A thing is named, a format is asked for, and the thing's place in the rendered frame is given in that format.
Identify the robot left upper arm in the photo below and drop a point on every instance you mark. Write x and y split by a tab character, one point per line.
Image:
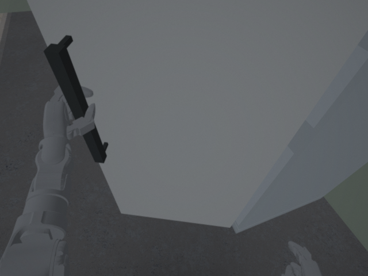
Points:
41	258

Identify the left robot forearm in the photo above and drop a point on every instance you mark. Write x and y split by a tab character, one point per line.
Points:
44	215

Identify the handle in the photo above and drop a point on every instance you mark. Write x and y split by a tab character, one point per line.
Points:
63	69

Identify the robot right hand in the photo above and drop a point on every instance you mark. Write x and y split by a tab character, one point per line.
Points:
308	266

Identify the fridge door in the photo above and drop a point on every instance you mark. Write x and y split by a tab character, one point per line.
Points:
197	99

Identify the robot left hand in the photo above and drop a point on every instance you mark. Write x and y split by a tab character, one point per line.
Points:
57	116

